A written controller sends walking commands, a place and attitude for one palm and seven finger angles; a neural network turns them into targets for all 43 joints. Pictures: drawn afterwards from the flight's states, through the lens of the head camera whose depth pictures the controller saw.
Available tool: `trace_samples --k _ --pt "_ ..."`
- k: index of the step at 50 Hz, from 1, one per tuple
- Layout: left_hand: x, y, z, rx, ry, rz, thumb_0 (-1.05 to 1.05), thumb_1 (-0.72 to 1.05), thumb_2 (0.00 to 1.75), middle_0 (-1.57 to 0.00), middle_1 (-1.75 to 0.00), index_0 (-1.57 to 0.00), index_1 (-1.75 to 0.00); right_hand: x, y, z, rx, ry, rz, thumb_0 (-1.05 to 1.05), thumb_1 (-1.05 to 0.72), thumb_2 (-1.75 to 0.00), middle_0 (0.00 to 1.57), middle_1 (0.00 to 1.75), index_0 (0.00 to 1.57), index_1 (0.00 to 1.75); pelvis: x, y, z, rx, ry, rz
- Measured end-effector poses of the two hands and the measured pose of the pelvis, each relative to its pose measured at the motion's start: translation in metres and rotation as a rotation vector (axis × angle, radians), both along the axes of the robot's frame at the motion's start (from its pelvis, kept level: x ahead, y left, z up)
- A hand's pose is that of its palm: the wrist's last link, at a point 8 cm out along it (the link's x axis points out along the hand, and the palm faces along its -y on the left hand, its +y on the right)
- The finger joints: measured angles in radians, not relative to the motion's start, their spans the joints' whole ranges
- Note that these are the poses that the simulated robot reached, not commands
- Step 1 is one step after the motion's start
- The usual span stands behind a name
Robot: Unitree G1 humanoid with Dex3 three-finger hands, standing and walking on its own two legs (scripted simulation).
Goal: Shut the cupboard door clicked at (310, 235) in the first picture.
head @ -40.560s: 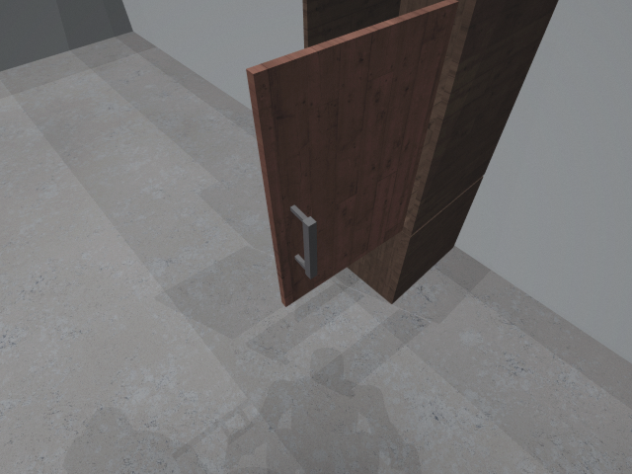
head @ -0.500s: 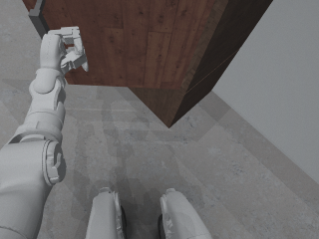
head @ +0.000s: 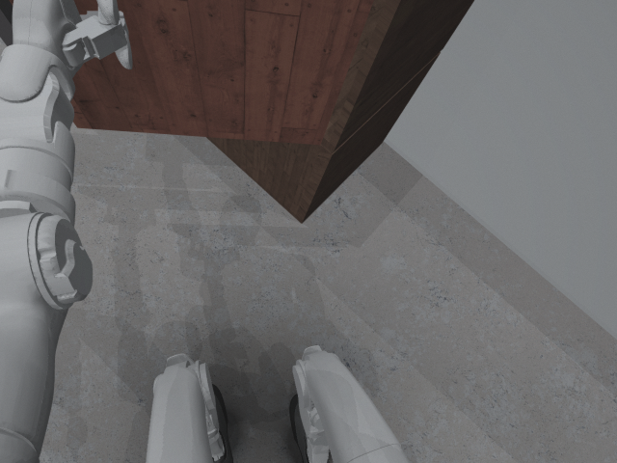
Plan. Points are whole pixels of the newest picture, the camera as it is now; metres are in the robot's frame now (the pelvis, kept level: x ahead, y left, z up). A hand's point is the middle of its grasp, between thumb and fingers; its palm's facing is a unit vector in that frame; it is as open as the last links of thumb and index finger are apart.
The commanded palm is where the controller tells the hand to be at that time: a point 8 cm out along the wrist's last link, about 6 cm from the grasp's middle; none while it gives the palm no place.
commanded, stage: push the door shut along its arc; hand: left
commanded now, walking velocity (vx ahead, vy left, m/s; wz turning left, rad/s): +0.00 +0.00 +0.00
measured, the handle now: (18, 16) +0.62 +0.22 +0.08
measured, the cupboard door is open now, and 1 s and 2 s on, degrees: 43 39 39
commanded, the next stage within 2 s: pull the fist back off the door in 0.06 s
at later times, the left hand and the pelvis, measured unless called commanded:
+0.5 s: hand (143, 34) +0.59 +0.10 +0.08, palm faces +0.18 -0.98 -0.03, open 3.1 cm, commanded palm +0.56 +0.13 +0.08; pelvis +0.01 -0.01 +0.01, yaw +1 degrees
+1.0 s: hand (156, 97) +0.51 +0.09 +0.08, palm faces +0.15 -0.99 -0.01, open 3.1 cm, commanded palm +0.48 +0.13 +0.08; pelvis +0.02 -0.01 +0.04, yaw +4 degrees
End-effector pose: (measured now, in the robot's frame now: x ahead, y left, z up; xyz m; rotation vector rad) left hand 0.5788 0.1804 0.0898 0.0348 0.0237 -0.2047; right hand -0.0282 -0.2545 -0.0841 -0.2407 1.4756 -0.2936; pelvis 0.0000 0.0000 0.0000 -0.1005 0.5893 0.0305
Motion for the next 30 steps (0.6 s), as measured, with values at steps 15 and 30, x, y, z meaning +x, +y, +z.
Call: trace_samples --k 15,30 --pt "0.008 0.005 -0.012 -0.154 0.026 0.336 0.0 0.88 0.9 -1.29 -1.5 -1.29 -1.5 -0.015 0.014 -0.002 0.049 0.063 0.032 0.0 -0.9 -0.9 0.2 0.29 0.2 0.3 -0.001 -0.001 -0.005 -0.007 0.033 -0.005" --pt "-0.019 -0.035 0.002 -0.015 0.019 0.389 0.01 0.9 0.9 -1.3 -1.5 -1.3 -1.5 0.008 0.012 0.011 0.134 0.006 0.032 0.0 -0.9 -0.9 0.2 0.3 0.2 0.3 0.014 -0.009 0.025 0.024 -0.02 0.005"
